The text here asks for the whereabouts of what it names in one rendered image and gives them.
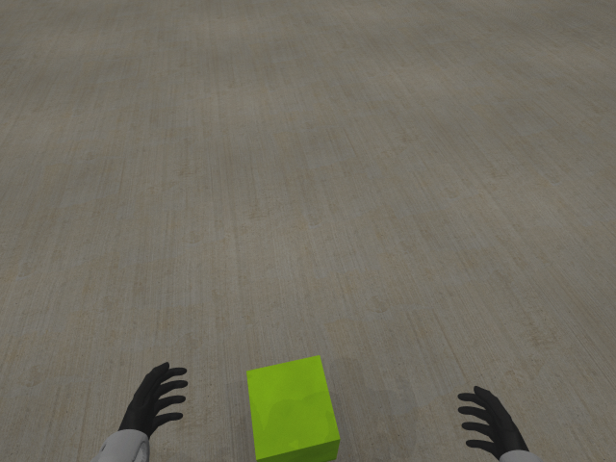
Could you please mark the right robot hand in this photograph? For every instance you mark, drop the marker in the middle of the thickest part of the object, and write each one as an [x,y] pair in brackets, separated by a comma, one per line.
[501,429]

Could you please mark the left robot hand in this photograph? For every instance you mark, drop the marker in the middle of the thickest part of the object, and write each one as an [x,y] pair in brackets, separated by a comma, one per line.
[145,405]

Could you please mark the left robot forearm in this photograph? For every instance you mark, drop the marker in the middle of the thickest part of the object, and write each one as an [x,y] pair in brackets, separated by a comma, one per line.
[127,445]

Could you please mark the carton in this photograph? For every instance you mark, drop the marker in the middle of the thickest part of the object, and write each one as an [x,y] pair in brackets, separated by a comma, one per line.
[291,412]

